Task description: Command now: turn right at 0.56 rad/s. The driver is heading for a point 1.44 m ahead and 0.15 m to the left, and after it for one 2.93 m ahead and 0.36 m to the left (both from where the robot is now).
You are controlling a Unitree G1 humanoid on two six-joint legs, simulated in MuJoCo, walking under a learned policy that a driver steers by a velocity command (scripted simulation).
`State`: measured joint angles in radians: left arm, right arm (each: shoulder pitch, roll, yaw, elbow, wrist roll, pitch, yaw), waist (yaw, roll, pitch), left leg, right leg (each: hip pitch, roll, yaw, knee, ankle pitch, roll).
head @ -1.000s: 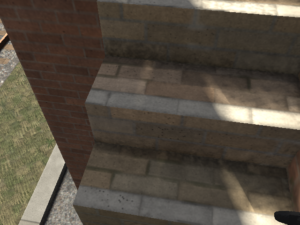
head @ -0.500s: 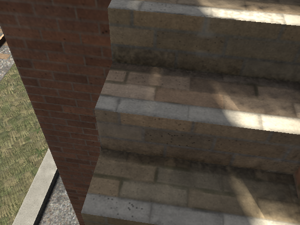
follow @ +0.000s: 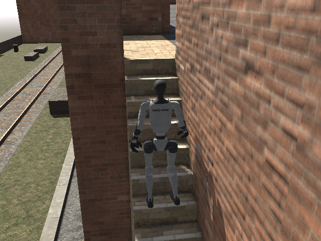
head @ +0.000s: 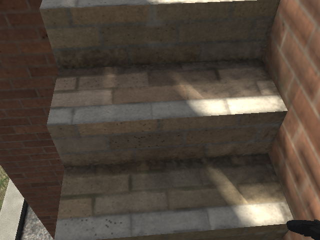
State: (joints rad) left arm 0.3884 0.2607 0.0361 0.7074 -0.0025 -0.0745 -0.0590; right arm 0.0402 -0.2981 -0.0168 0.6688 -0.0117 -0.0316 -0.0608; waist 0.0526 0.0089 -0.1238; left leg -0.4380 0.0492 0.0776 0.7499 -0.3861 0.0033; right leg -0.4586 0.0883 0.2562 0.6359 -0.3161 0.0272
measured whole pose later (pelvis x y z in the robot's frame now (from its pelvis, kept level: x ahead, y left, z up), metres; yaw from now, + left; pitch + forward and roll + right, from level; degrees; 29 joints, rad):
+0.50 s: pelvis -0.02 -0.01 +0.00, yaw -6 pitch +3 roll +0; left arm 0.25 0.16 -0.01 0.77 -0.02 -0.04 -0.13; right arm 0.13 -0.14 0.00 0.82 -0.02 -0.04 0.07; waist 0.01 -0.04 -0.04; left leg -0.30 0.08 0.15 0.65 -0.40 -0.02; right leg -0.45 0.04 0.01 0.65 -0.26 -0.04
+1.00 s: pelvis +0.04 +0.04 +0.00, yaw -7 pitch +4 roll +1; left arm 0.30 0.25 0.05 0.94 0.02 -0.03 0.06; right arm 0.29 -0.14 -0.03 0.95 -0.03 -0.09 -0.01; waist -0.03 -0.06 -0.11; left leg -0.24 -0.03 0.06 0.57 -0.42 0.06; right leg -0.59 -0.03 0.01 1.15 -0.40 -0.09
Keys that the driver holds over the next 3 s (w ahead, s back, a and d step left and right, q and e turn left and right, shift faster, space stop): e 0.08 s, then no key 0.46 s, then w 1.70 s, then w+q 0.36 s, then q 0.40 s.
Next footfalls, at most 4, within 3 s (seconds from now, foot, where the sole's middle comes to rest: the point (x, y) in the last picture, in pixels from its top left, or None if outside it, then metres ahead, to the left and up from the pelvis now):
0.34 right None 0.05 -0.12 -0.76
0.90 left None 0.02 0.14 -0.76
1.26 right None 0.26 -0.08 -0.55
1.66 left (123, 209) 0.44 0.16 -0.35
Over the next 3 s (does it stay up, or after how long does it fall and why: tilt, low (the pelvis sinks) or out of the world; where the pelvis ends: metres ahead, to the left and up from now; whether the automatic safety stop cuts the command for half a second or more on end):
stays up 0.93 0.09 0.82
